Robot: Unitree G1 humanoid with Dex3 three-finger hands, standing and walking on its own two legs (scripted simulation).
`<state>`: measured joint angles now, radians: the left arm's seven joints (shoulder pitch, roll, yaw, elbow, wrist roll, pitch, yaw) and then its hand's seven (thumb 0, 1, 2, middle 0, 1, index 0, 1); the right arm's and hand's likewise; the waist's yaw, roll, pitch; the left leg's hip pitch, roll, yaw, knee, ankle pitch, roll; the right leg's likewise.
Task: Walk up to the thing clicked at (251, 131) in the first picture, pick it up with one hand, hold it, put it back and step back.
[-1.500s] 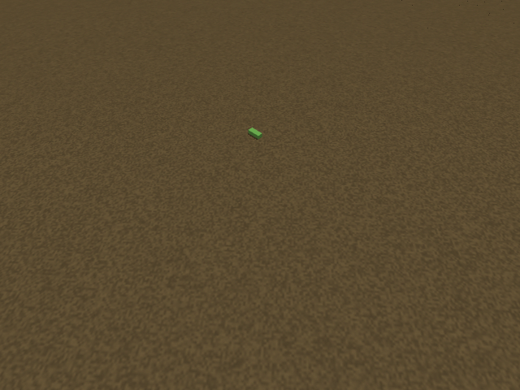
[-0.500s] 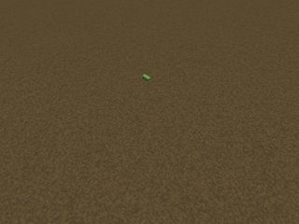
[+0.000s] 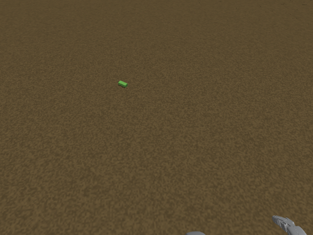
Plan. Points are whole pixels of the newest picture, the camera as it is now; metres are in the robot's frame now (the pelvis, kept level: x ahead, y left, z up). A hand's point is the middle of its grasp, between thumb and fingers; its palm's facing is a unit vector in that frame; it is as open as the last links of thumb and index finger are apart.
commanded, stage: walk up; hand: left
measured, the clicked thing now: (122, 84) +1.52 +0.36 -0.75
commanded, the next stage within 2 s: none
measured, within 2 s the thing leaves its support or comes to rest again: neither
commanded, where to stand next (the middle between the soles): +1.06 +0.32 m, yaw -31 degrees
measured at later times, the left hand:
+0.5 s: hand (81, 156) +0.38 +0.28 -0.11, palm faces -0.19 -0.87 -0.46, open 7.4 cm
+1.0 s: hand (83, 103) +0.64 +0.35 -0.12, palm faces -0.37 -0.80 -0.48, open 7.4 cm
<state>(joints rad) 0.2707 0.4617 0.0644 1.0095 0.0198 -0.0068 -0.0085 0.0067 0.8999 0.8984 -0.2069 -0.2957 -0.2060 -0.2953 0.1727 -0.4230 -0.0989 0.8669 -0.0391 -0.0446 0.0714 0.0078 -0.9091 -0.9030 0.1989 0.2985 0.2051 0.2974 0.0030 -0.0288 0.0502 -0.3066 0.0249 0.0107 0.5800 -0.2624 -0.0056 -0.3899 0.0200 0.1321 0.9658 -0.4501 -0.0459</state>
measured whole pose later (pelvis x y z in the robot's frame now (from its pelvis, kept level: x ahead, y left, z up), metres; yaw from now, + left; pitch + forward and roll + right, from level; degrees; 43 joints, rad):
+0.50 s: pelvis +0.22 +0.03 +0.00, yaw -11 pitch -3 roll -2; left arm 0.23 0.39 0.04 0.86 -0.01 -0.09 0.00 0.00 0.90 0.90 -0.21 -0.30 -0.21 -0.30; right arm 0.28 -0.43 -0.07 0.84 -0.03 0.00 0.10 0.01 -0.91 -0.90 0.20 0.30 0.21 0.30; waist -0.03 0.12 0.08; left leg -0.47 0.10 -0.04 1.03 -0.35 -0.01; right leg -0.24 0.00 -0.02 0.57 -0.29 -0.01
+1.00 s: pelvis +0.46 +0.11 +0.00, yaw -20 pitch -2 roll +1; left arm 0.26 0.43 0.05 0.91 -0.01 -0.09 0.01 0.00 0.90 0.90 -0.21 -0.30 -0.21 -0.30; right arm 0.35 -0.43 -0.08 0.79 -0.04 0.00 0.08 0.01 -0.90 -0.90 0.20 0.30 0.21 0.30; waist -0.07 0.04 0.10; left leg -0.18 0.04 0.18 0.60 -0.39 0.03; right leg -0.49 -0.04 -0.10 0.74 -0.28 -0.03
